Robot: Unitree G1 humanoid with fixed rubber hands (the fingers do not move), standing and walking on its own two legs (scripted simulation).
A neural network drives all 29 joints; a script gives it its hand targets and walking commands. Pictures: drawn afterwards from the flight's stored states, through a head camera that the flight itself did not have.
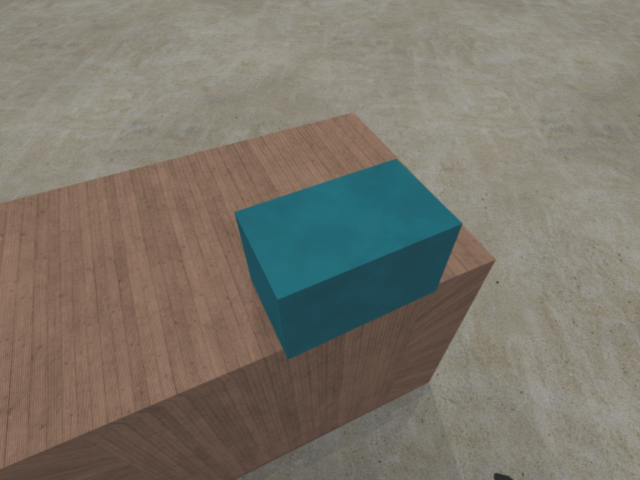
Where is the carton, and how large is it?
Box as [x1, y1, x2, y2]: [234, 159, 462, 358]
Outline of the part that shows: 396,159 234,212 251,279 287,358 307,350 436,289 462,223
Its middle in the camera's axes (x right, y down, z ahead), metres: +0.04 +0.02 +0.65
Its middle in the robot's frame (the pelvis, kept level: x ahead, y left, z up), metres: +0.46 -0.02 -0.03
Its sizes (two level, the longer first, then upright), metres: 0.299 0.178 0.181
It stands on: a pedestal, 0.64 m high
